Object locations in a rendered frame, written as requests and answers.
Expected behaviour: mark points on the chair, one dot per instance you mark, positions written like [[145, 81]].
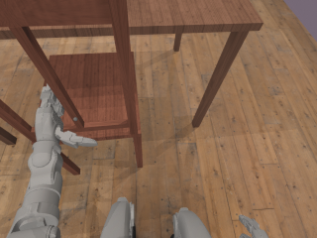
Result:
[[99, 89]]

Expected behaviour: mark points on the right robot hand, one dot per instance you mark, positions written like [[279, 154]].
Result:
[[253, 227]]

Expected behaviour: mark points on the robot right thigh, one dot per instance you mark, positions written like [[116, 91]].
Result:
[[186, 224]]

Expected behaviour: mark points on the robot left forearm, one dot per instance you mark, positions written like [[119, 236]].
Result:
[[41, 200]]

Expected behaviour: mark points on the robot left upper arm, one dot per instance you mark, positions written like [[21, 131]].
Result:
[[48, 231]]

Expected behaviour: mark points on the table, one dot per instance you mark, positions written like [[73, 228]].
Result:
[[160, 17]]

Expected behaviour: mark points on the left robot hand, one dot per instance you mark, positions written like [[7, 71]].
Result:
[[48, 118]]

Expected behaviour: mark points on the robot thigh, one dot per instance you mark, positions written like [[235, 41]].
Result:
[[186, 224], [120, 220]]

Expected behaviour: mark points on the robot left thigh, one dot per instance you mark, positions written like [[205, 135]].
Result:
[[120, 220]]

